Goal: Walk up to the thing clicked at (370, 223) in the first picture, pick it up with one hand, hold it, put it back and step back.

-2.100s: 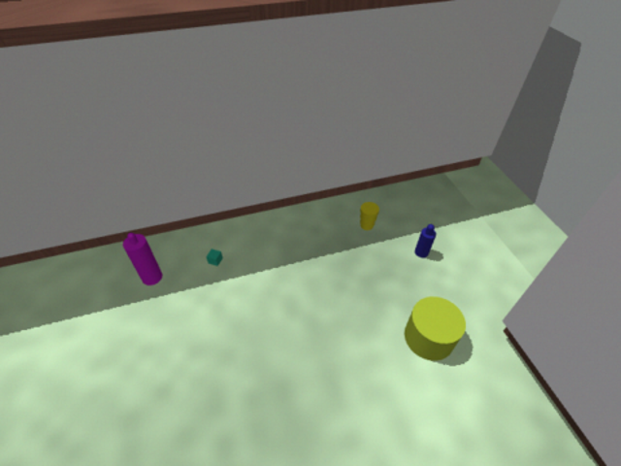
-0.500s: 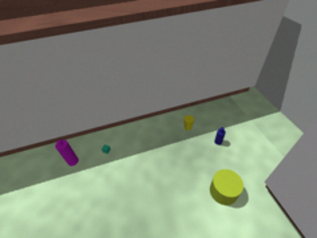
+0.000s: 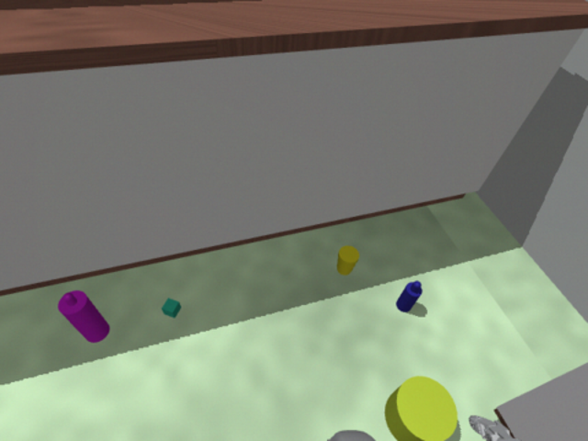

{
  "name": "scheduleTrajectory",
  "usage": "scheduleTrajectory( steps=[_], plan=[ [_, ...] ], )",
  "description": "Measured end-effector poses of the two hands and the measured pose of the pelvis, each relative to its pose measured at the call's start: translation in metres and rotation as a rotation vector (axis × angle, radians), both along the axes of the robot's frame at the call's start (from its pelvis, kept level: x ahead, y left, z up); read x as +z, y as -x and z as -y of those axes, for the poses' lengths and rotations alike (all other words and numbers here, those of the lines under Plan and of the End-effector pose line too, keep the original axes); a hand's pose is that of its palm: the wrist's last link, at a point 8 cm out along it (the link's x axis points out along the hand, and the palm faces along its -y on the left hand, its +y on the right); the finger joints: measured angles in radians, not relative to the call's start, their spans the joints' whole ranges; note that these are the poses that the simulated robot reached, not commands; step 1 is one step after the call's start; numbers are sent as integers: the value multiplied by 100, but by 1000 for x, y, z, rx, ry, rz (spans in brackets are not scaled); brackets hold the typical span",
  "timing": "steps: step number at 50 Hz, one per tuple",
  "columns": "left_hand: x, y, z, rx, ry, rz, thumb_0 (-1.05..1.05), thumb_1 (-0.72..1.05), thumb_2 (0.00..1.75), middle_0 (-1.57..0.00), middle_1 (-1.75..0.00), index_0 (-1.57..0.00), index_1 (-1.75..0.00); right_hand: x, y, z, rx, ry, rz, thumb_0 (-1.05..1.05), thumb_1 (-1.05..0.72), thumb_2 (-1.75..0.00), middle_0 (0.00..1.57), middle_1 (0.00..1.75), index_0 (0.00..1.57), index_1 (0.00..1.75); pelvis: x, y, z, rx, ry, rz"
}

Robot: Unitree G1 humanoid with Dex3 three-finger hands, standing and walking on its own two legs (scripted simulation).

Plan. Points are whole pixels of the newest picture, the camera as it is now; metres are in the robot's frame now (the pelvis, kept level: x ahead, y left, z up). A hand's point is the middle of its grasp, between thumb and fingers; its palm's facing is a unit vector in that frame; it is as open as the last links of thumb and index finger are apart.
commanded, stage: walk up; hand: right
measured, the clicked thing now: (346, 261) +0.86 -0.27 -0.72
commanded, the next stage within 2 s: none
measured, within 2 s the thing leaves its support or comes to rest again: neither
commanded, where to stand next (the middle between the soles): +0.48 -0.02 m, yaw -2 degrees
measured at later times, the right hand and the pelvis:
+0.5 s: hand (471, 389) +0.24 -0.31 -0.15, palm faces -0.04 +0.95 -0.32, open 7.4 cm; pelvis +0.20 -0.04 +0.00, yaw -1 degrees
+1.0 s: hand (425, 299) +0.38 -0.25 -0.12, palm faces -0.01 +0.91 -0.42, open 7.4 cm; pelvis +0.35 +0.02 +0.00, yaw +0 degrees
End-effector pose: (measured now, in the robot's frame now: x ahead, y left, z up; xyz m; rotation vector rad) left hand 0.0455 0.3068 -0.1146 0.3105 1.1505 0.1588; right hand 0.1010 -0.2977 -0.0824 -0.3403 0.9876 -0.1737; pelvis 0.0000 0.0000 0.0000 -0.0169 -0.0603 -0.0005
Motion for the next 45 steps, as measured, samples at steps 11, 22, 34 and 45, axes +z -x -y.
scheduleTrajectory(
  steps=[11,22,34,45],
  plan=[
    [19,-132,8,-89,-74,31,0,91,90,-20,-30,-20,-30,-27,-17,40,-73,-10,-143,1,-90,-90,20,30,20,30,-8,-92,19,-30,-58,-19],
    [39,-208,41,-48,-87,132,0,90,90,-21,-30,-21,-30,-42,-102,57,-39,-40,-210,1,-91,-90,20,30,20,30,-3,-176,39,-11,-28,-4],
    [8,-244,-5,7,-45,35,0,90,90,-21,-30,-21,-30,-15,-218,33,8,29,-149,1,-91,-90,20,30,20,30,-8,-259,8,5,15,-10],
    [-11,-341,-25,-30,18,13,1,91,90,-20,-30,-20,-30,9,-268,-5,-49,75,-90,1,-91,-90,20,30,20,30,-3,-326,-22,1,2,-3]
  ],
)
